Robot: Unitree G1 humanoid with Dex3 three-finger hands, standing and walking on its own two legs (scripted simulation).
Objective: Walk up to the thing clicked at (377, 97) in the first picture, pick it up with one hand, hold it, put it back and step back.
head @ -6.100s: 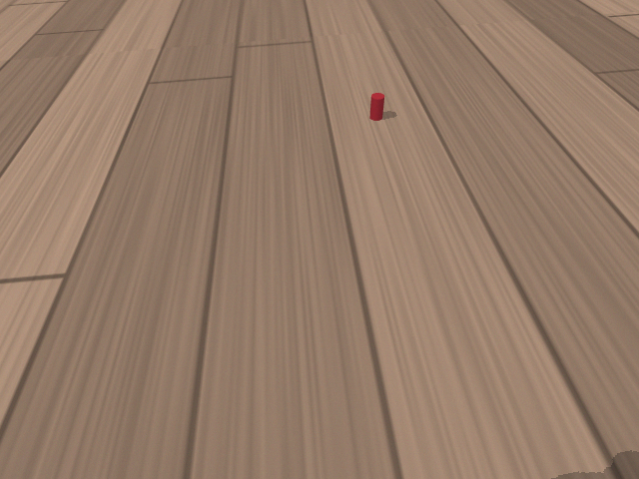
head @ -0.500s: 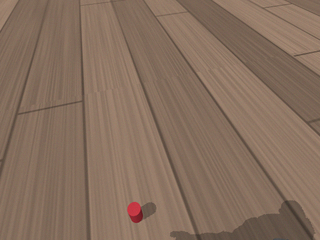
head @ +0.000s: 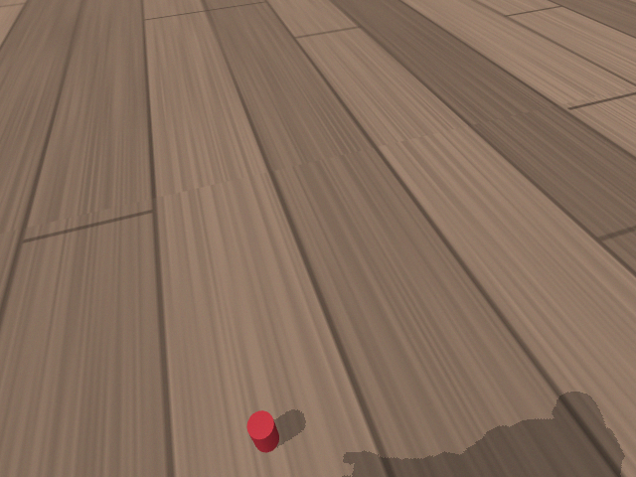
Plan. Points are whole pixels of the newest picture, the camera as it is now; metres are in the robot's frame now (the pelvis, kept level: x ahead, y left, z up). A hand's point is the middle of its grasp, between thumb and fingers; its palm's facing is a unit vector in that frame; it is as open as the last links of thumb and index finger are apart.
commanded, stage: walk up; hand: left
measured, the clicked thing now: (263, 432) +0.39 +0.22 -0.72
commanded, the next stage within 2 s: stand in 0.28 s
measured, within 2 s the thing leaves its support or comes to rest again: neither
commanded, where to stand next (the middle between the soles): +0.05 +0.01 m, yaw +0 degrees
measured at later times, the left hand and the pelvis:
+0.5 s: hand out of the picture +0.09 +0.24 -0.16, palm faces -0.02 -0.94 -0.33, open 7.4 cm; pelvis +0.01 -0.01 +0.00, yaw +0 degrees
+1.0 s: hand out of the picture +0.10 +0.23 -0.15, palm faces -0.03 -0.94 -0.34, open 7.4 cm; pelvis +0.02 -0.02 +0.00, yaw +0 degrees
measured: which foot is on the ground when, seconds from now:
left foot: down 0.00-1.00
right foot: down 0.00-1.00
